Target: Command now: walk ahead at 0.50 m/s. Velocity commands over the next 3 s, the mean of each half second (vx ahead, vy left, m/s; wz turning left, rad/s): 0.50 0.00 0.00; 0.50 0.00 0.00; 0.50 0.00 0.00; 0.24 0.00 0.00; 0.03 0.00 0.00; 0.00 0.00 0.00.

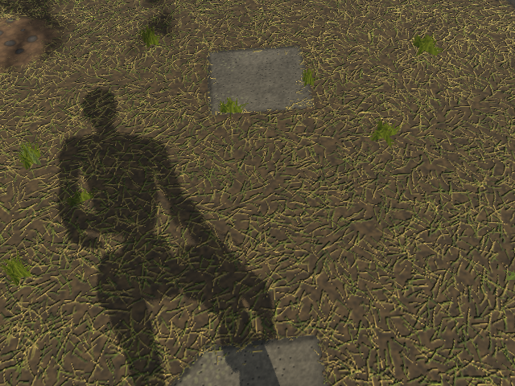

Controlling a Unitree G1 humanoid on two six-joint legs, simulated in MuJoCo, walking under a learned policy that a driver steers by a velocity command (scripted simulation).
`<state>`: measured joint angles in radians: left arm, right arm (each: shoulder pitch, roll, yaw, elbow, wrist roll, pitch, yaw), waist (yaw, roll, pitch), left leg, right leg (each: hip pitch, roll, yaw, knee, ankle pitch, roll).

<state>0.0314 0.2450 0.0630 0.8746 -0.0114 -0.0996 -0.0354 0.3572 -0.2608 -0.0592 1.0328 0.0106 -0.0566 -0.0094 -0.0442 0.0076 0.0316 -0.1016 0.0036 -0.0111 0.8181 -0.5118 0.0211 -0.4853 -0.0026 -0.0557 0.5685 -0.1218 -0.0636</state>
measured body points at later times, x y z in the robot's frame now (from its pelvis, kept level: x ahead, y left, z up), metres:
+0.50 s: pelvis +0.29 +0.04 +0.00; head +0.32 +0.05 +0.45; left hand +0.24 +0.31 -0.15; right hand +0.50 -0.20 -0.10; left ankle +0.42 +0.14 -0.73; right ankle +0.11 -0.10 -0.72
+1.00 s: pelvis +0.56 +0.03 +0.01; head +0.59 +0.03 +0.46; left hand +0.78 +0.26 -0.09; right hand +0.52 -0.24 -0.13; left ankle +0.42 +0.14 -0.72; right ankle +0.74 -0.09 -0.70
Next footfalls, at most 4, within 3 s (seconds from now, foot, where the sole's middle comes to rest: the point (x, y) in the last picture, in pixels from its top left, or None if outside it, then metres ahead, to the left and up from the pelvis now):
0.50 left None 0.46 0.14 -0.76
1.04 right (293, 270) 0.77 -0.09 -0.76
1.58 left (209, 190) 1.08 0.16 -0.76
1.98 right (280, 174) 1.14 -0.08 -0.76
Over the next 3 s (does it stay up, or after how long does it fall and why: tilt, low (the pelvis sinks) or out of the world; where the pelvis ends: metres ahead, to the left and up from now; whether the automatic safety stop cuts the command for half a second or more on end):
stays up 1.07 0.05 0.02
